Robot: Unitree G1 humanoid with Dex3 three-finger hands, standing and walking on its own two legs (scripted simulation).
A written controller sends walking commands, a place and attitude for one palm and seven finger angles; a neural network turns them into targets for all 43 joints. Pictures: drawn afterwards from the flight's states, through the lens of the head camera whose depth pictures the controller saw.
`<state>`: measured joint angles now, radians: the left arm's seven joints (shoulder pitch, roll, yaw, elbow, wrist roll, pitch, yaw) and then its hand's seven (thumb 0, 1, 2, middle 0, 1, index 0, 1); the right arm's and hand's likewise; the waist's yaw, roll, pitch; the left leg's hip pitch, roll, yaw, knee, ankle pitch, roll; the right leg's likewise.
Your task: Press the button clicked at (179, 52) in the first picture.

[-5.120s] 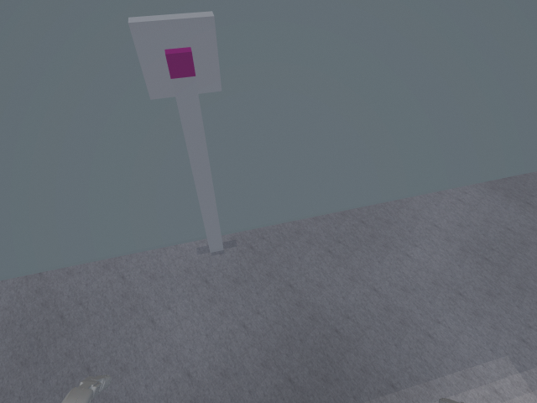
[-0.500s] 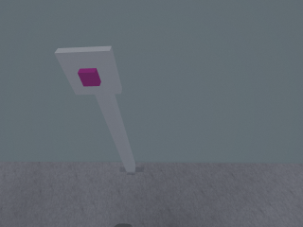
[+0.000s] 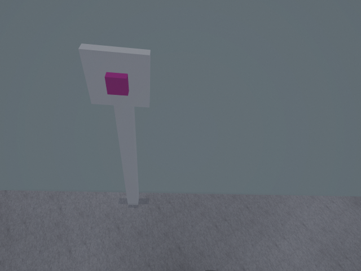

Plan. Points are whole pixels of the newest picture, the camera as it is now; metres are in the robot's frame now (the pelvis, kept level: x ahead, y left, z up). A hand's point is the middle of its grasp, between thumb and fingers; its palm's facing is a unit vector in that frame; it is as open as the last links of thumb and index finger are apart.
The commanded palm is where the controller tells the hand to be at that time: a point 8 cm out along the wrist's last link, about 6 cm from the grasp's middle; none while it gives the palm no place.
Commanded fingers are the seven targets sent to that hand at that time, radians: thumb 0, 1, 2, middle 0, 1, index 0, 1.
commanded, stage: come to a stop and stand still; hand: left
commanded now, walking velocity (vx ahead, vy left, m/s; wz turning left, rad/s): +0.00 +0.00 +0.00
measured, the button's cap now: (117, 83) +0.57 +0.21 +0.10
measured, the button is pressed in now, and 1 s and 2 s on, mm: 0 0 0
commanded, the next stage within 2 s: look again from close up in 0.54 s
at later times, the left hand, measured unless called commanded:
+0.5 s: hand out of the picture +0.11 +0.13 -0.18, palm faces +0.08 -0.98 -0.20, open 7.1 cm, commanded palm none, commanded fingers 0.00 0.90 0.90 -0.20 -0.30 -0.20 -0.30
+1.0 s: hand out of the picture +0.01 +0.18 -0.18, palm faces +0.03 -0.97 -0.24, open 7.3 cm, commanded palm none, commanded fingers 0.00 0.90 0.90 -0.20 -0.30 -0.20 -0.30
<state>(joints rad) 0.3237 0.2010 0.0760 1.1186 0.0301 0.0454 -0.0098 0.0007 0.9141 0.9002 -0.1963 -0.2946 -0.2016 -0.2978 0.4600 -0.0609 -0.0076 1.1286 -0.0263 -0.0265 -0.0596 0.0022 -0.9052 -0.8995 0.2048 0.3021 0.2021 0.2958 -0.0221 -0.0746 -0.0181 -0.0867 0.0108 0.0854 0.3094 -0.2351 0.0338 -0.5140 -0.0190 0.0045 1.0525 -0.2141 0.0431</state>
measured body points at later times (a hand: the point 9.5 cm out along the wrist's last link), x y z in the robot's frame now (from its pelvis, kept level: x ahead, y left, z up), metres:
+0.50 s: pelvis +0.03 -0.05 -0.01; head +0.04 -0.05 +0.43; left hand +0.10 +0.18 -0.17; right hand +0.04 -0.27 -0.18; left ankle -0.01 +0.08 -0.75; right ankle +0.03 -0.15 -0.75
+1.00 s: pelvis +0.01 -0.01 -0.01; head +0.03 -0.02 +0.44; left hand +0.01 +0.23 -0.16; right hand +0.05 -0.24 -0.17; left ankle -0.01 +0.08 -0.75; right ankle +0.03 -0.15 -0.75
